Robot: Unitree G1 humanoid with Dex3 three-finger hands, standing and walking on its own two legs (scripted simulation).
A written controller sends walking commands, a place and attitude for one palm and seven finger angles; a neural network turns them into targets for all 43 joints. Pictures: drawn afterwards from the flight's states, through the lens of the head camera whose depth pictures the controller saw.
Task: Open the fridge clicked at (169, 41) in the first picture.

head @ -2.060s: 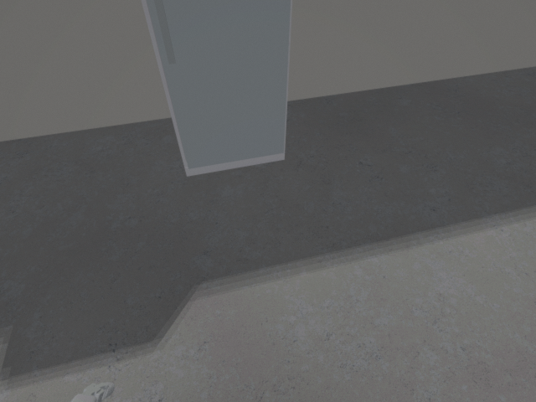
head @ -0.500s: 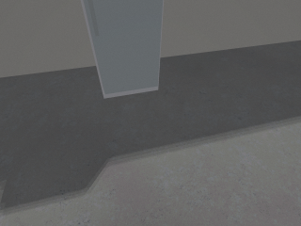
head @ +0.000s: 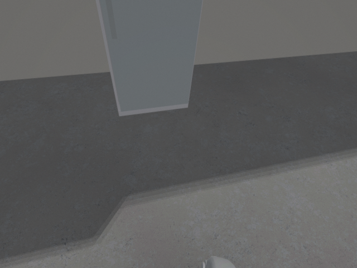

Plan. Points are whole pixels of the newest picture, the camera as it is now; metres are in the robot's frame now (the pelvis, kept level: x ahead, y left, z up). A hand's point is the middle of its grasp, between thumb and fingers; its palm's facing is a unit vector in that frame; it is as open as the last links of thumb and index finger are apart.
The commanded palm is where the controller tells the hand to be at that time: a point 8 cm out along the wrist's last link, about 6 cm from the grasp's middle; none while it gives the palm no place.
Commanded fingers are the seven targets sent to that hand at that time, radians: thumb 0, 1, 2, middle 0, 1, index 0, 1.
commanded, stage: walk to a spot facing it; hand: left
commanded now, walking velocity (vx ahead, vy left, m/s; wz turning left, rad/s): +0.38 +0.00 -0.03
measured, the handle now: out of the picture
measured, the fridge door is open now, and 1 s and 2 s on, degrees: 0 0 0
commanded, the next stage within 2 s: turn to face it in 0.86 s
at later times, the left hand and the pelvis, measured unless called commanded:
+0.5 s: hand (124, 227) +0.25 +0.15 -0.17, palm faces +0.07 -0.97 -0.23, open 7.2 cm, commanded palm none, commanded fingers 0.00 0.90 0.90 -0.20 -0.30 -0.20 -0.30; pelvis +0.22 -0.04 -0.01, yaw +3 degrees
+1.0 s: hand (117, 177) +0.41 +0.20 -0.18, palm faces +0.10 -0.99 -0.14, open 7.4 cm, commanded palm none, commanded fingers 0.00 0.90 0.90 -0.20 -0.30 -0.20 -0.30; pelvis +0.42 +0.03 +0.00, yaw +2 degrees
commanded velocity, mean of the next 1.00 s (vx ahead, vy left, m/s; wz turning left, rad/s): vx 0.32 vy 0.00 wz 0.00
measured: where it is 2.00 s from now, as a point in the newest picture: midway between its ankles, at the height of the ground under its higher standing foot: (167, 207)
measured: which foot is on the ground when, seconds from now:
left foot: down 0.00-0.24, up 0.26-0.70, down 0.72-1.00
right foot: up 0.00-0.22, down 0.24-0.74, up 0.76-1.00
